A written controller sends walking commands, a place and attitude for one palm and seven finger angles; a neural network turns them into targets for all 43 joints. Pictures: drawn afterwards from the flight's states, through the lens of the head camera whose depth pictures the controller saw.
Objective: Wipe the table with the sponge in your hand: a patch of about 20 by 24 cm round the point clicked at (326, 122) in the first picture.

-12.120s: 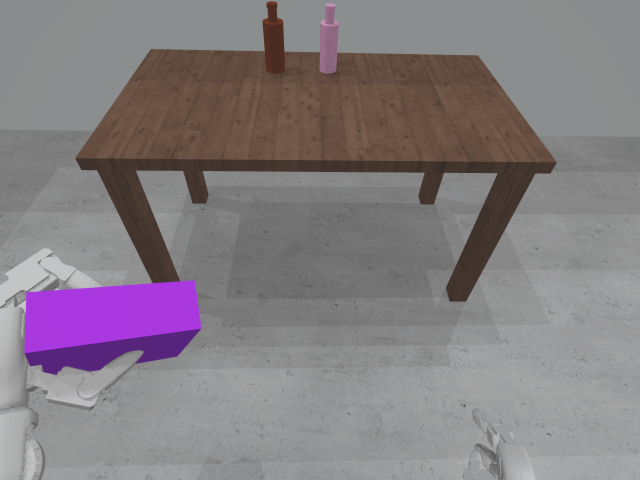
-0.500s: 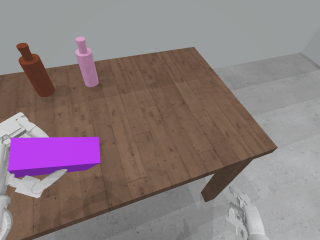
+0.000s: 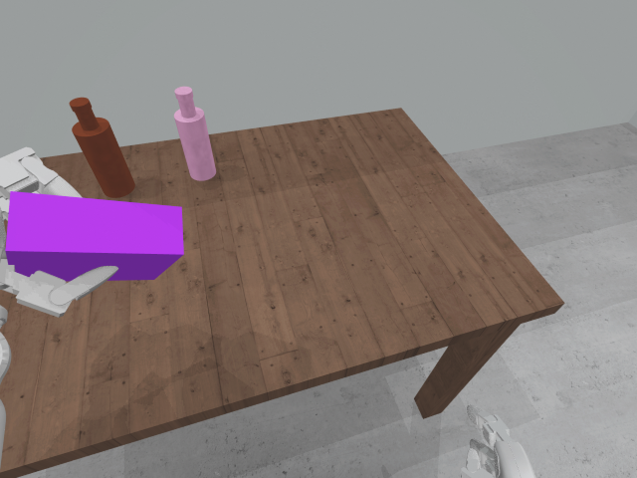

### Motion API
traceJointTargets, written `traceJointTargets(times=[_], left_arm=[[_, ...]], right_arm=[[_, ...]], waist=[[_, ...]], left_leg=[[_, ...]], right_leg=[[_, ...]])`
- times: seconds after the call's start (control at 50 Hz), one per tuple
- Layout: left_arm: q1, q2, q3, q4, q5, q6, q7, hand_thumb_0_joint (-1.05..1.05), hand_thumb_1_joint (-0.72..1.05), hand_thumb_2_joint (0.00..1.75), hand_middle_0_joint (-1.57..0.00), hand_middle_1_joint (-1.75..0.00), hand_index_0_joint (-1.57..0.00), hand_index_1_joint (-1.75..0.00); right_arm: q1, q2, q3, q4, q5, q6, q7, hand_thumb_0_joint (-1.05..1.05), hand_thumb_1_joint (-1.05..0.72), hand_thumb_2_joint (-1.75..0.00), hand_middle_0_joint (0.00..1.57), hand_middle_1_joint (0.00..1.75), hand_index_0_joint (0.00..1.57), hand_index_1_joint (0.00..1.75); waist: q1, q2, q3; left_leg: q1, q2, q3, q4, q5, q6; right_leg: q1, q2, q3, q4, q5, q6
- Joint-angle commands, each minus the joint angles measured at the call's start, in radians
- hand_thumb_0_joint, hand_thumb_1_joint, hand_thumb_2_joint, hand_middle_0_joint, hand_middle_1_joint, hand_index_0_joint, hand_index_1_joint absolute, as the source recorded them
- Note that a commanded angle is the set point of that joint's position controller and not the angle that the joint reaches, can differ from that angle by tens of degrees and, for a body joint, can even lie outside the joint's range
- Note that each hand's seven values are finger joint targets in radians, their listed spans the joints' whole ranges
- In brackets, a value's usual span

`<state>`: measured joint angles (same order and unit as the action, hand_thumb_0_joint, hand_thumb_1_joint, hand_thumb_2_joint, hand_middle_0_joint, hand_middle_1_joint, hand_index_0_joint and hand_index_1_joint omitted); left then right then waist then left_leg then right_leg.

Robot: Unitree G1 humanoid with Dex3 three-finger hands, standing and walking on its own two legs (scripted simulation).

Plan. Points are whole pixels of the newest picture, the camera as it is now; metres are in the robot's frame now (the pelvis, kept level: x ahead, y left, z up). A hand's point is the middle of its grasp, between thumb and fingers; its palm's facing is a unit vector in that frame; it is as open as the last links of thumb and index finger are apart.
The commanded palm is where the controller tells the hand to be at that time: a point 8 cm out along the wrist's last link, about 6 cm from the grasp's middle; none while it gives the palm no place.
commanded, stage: turn the palm down, sponge in hand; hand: left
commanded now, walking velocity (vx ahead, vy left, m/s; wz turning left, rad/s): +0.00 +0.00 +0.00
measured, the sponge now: (122, 245) +0.28 +0.24 +0.18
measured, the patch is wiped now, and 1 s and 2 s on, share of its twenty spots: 0.00 0.00 0.00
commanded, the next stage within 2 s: none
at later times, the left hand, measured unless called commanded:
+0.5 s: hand (113, 310) +0.23 +0.24 +0.13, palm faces +0.27 -0.60 -0.75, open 9.1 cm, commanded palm +0.18 +0.27 +0.17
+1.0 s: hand (112, 317) +0.23 +0.25 +0.12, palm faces +0.21 -0.36 -0.91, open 9.1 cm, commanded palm +0.20 +0.26 +0.17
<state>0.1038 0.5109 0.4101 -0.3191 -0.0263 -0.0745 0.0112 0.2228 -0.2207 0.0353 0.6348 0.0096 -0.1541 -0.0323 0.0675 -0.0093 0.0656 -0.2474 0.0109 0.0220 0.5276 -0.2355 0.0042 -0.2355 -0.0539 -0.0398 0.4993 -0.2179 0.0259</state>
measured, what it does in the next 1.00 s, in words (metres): stands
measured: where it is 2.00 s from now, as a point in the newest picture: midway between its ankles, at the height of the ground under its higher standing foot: outside the picture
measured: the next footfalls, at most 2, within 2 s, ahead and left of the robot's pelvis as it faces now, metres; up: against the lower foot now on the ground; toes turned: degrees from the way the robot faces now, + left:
none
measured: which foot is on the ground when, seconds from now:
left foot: down 0.00-1.00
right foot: down 0.00-1.00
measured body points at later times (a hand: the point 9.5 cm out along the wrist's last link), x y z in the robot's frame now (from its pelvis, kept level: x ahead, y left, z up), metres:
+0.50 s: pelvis +0.01 -0.05 -0.01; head +0.02 -0.07 +0.44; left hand +0.21 +0.27 +0.17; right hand +0.22 -0.27 -0.09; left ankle +0.03 +0.11 -0.73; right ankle +0.03 -0.14 -0.74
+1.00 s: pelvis +0.02 -0.03 -0.01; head +0.03 -0.06 +0.44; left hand +0.21 +0.26 +0.17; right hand +0.23 -0.25 -0.10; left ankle +0.03 +0.11 -0.74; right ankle +0.03 -0.14 -0.74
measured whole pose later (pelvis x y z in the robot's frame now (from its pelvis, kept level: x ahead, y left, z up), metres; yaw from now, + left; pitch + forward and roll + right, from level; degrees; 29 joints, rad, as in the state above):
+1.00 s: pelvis +0.02 -0.03 -0.01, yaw +1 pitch +0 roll +0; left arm 0.39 0.55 0.20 -0.38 0.49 0.09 0.09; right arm 0.17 -0.25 0.00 0.58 0.03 -0.06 -0.12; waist 0.09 0.08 -0.01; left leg -0.32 0.04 -0.01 0.64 -0.32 -0.03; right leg -0.31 -0.03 -0.07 0.63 -0.32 0.00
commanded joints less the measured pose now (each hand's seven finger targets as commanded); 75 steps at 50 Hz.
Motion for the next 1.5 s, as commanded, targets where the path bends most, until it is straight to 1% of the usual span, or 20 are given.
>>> traceJointTargets(times=[0.0,0.04,0.06,0.12,0.16,0.2,0.26,0.28,0.38,0.46,0.48,0.56,0.62,0.8,1.06,1.08,1.26,1.28,1.46,1.48], left_arm=[[0.182,0.05,-0.022,-0.185,0.009,0.141,-0.056,0.0,0.1,1.3,-1.2,-1.6,-1.2,-1.6],[0.201,0.091,-0.009,-0.267,0.07,0.135,-0.048,0.0,0.1,1.3,-1.2,-1.6,-1.2,-1.6],[0.197,0.18,0.084,-0.319,0.076,0.111,-0.028,0.0,0.1,1.3,-1.2,-1.6,-1.2,-1.6],[0.131,0.203,0.156,-0.329,0.075,-0.027,0.03,0.0,0.1,1.3,-1.2,-1.6,-1.2,-1.6],[0.062,0.303,0.232,-0.376,0.095,-0.098,0.077,0.0,0.1,1.3,-1.2,-1.6,-1.2,-1.6],[0.056,0.218,0.149,-0.27,0.123,-0.119,0.101,0.0,0.1,1.3,-1.2,-1.6,-1.2,-1.6],[0.001,0.277,0.135,-0.167,0.154,-0.077,0.077,0.0,0.1,1.3,-1.2,-1.6,-1.2,-1.6],[-0.032,0.219,0.057,-0.136,0.158,-0.054,0.052,0.0,0.1,1.3,-1.2,-1.6,-1.2,-1.6],[-0.074,0.249,0.0,-0.119,0.22,0.008,-0.025,0.0,0.1,1.3,-1.2,-1.6,-1.2,-1.6],[0.055,0.358,0.136,-0.158,0.235,-0.024,-0.015,0.0,0.1,1.3,-1.2,-1.6,-1.2,-1.6],[0.059,0.306,0.106,-0.183,0.239,-0.035,-0.009,0.0,0.1,1.3,-1.2,-1.6,-1.2,-1.6],[0.221,0.339,0.185,-0.183,0.255,-0.011,0.042,0.0,0.1,1.3,-1.2,-1.6,-1.2,-1.6],[0.242,0.276,0.113,-0.201,0.281,0.03,0.064,0.0,0.1,1.3,-1.2,-1.6,-1.2,-1.6],[0.166,0.286,0.017,-0.256,0.427,0.08,0.081,0.0,0.1,1.3,-1.2,-1.6,-1.2,-1.6],[0.075,0.276,-0.087,-0.217,0.63,0.27,0.097,0.0,0.1,1.3,-1.2,-1.6,-1.2,-1.6],[0.061,0.216,-0.153,-0.225,0.637,0.277,0.085,0.0,0.1,1.3,-1.2,-1.6,-1.2,-1.6],[-0.031,0.272,-0.154,-0.198,0.777,0.312,0.06,0.0,0.1,1.3,-1.2,-1.6,-1.2,-1.6],[-0.032,0.219,-0.206,-0.188,0.785,0.314,0.058,0.0,0.1,1.3,-1.2,-1.6,-1.2,-1.6],[-0.097,0.242,-0.224,-0.133,0.877,0.357,0.047,0.0,0.1,1.3,-1.2,-1.6,-1.2,-1.6],[-0.093,0.189,-0.277,-0.129,0.881,0.359,0.041,0.0,0.1,1.3,-1.2,-1.6,-1.2,-1.6]], right_arm=[[-0.165,-0.163,-0.051,-0.186,0.019,-0.068,0.013,0.0,-0.9,-0.9,0.2,0.3,0.2,0.3],[-0.182,-0.154,-0.047,-0.209,0.008,-0.053,0.014,0.0,-0.9,-0.9,0.2,0.3,0.2,0.3],[-0.195,-0.155,-0.049,-0.212,0.011,-0.048,0.012,0.0,-0.9,-0.9,0.2,0.3,0.2,0.3],[-0.198,-0.136,-0.057,-0.197,-0.024,-0.05,-0.015,0.0,-0.9,-0.9,0.2,0.3,0.2,0.3],[-0.193,-0.133,-0.066,-0.179,-0.029,-0.05,-0.026,0.0,-0.9,-0.9,0.2,0.3,0.2,0.3],[-0.169,-0.117,-0.067,-0.154,-0.035,-0.051,-0.033,0.0,-0.9,-0.9,0.2,0.3,0.2,0.3],[-0.156,-0.138,-0.068,-0.138,-0.026,-0.035,-0.054,0.0,-0.9,-0.9,0.2,0.3,0.2,0.3],[-0.171,-0.131,-0.06,-0.149,-0.024,-0.031,-0.062,0.0,-0.9,-0.9,0.2,0.3,0.2,0.3],[-0.192,-0.131,-0.053,-0.174,-0.009,-0.029,-0.094,0.0,-0.9,-0.9,0.2,0.3,0.2,0.3],[-0.182,-0.135,-0.063,-0.187,-0.014,-0.03,-0.094,0.0,-0.9,-0.9,0.2,0.3,0.2,0.3],[-0.181,-0.121,-0.059,-0.197,-0.016,-0.026,-0.088,0.0,-0.9,-0.9,0.2,0.3,0.2,0.3],[-0.146,-0.133,-0.079,-0.202,-0.006,-0.006,-0.074,0.0,-0.9,-0.9,0.2,0.3,0.2,0.3],[-0.114,-0.143,-0.088,-0.214,0.0,0.013,-0.073,0.0,-0.9,-0.9,0.2,0.3,0.2,0.3],[-0.132,-0.142,-0.08,-0.229,0.007,0.023,-0.098,0.0,-0.9,-0.9,0.2,0.3,0.2,0.3],[-0.269,-0.125,-0.037,-0.226,0.029,0.064,-0.092,0.0,-0.9,-0.9,0.2,0.3,0.2,0.3],[-0.256,-0.118,-0.034,-0.235,0.025,0.063,-0.091,0.0,-0.9,-0.9,0.2,0.3,0.2,0.3],[-0.322,-0.119,-0.022,-0.196,0.019,0.076,-0.086,0.0,-0.9,-0.9,0.2,0.3,0.2,0.3],[-0.314,-0.114,-0.021,-0.198,0.017,0.076,-0.084,0.0,-0.9,-0.9,0.2,0.3,0.2,0.3],[-0.375,-0.123,-0.022,-0.16,0.016,0.083,-0.067,0.0,-0.9,-0.9,0.2,0.3,0.2,0.3],[-0.359,-0.119,-0.024,-0.165,0.016,0.081,-0.064,0.0,-0.9,-0.9,0.2,0.3,0.2,0.3]], waist=[[0.025,0.046,-0.121],[0.01,0.011,-0.099],[0.015,0.034,-0.137],[-0.007,-0.019,-0.154],[0.001,0.074,-0.192],[-0.022,0.13,-0.165],[-0.035,0.116,-0.15],[-0.044,0.104,-0.134],[-0.028,0.085,-0.146],[0.027,0.025,-0.203],[0.024,0.026,-0.222],[0.052,0.067,-0.24],[0.03,0.04,-0.241],[0.0,0.029,-0.233],[0.037,0.123,-0.187],[0.029,0.112,-0.196],[0.051,0.14,-0.2],[0.044,0.132,-0.211],[0.055,0.12,-0.226],[0.048,0.13,-0.225]], left_leg=[[0.032,0.009,-0.026,-0.145,0.097,-0.014],[0.009,0.003,-0.02,-0.136,0.043,-0.004],[0.021,-0.002,-0.01,-0.123,0.0,-0.002],[-0.006,-0.016,-0.008,-0.074,-0.043,-0.002],[-0.002,-0.021,0.003,-0.047,-0.076,-0.002],[-0.01,-0.026,0.005,-0.023,-0.081,-0.004],[-0.031,-0.033,0.009,-0.016,-0.13,0.005],[-0.036,-0.035,0.01,-0.017,-0.134,0.01],[-0.014,-0.038,0.012,-0.009,-0.093,0.016],[-0.011,-0.03,0.005,0.025,0.023,0.015],[-0.016,-0.03,0.005,0.029,0.065,0.016],[-0.023,-0.024,0.021,0.053,0.161,0.01],[-0.039,-0.017,0.024,0.064,0.184,0.013],[-0.018,-0.013,-0.003,0.059,0.131,0.022],[0.02,-0.002,-0.037,-0.059,0.096,0.007],[0.027,0.0,-0.036,-0.065,0.101,0.01],[0.08,0.0,-0.064,-0.128,0.112,0.01],[0.085,-0.001,-0.056,-0.124,0.133,0.012],[0.126,-0.013,-0.069,-0.142,0.195,0.013],[0.125,-0.012,-0.058,-0.139,0.204,0.018]], right_leg=[[0.024,0.065,-0.084,-0.028,0.104,-0.052],[0.003,0.068,-0.078,-0.023,0.049,-0.046],[0.004,0.077,-0.063,-0.024,0.009,-0.044],[-0.05,0.075,-0.061,-0.012,-0.076,-0.028],[-0.072,0.073,-0.033,-0.01,-0.123,-0.028],[-0.099,0.058,-0.029,-0.016,-0.125,-0.029],[-0.111,0.044,0.001,-0.047,-0.176,-0.023],[-0.112,0.034,0.003,-0.058,-0.184,-0.022],[-0.092,0.03,0.014,-0.071,-0.197,-0.025],[-0.034,0.029,0.038,-0.054,-0.106,-0.027],[-0.015,0.023,0.022,-0.031,-0.033,-0.027],[0.01,0.025,0.021,0.007,0.124,-0.026],[0.002,0.018,0.01,0.027,0.178,-0.018],[-0.062,0.023,0.004,0.02,0.095,-0.019],[-0.011,0.046,0.005,-0.037,0.003,-0.056],[0.001,0.045,-0.016,-0.039,0.013,-0.055],[0.065,0.059,0.013,-0.083,0.026,-0.074],[0.071,0.056,-0.007,-0.085,0.039,-0.072],[0.11,0.059,0.038,-0.119,0.08,-0.088],[0.112,0.051,0.009,-0.118,0.09,-0.083]])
